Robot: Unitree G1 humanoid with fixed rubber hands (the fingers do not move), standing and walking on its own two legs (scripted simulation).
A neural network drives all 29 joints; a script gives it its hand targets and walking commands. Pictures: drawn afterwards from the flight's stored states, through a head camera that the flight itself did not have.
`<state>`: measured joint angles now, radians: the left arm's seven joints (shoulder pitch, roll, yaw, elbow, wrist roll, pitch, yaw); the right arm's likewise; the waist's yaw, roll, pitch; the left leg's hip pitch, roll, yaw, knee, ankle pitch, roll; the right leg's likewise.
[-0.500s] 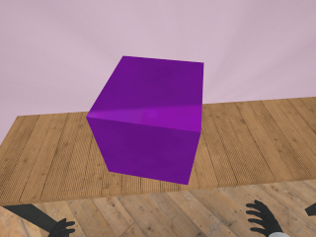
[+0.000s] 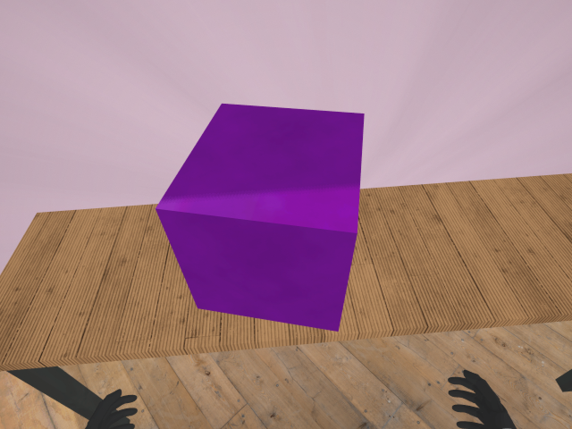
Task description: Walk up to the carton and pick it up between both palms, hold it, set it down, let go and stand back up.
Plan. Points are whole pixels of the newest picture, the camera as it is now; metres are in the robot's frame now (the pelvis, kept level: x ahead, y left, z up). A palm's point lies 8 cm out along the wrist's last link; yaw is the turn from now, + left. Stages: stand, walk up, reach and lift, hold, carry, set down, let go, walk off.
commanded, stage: stand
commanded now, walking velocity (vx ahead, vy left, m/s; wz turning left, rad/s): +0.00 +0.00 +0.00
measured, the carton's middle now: (278, 214) +0.47 +0.00 +0.02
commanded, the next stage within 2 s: none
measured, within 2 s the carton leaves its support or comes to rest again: neither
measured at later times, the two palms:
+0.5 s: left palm out of the picture +0.13 +0.27 -0.07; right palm out of the picture +0.12 -0.29 -0.08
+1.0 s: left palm out of the picture +0.13 +0.27 -0.07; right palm out of the picture +0.11 -0.29 -0.09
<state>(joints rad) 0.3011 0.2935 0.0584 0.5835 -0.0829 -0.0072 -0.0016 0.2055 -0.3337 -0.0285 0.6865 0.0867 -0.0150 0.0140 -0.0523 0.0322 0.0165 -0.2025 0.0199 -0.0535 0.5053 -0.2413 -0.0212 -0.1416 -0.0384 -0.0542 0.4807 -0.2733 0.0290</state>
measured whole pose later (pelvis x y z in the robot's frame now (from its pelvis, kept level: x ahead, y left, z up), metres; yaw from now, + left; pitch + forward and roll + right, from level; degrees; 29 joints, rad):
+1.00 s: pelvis +0.00 +0.00 +0.00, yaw +0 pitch -4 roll -1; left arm 0.25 0.29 0.06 0.67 -0.08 -0.01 0.00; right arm 0.21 -0.34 -0.03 0.74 0.09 -0.02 0.01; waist -0.05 0.03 0.03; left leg -0.20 0.02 -0.05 0.51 -0.24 -0.02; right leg -0.14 -0.04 -0.05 0.48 -0.27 0.03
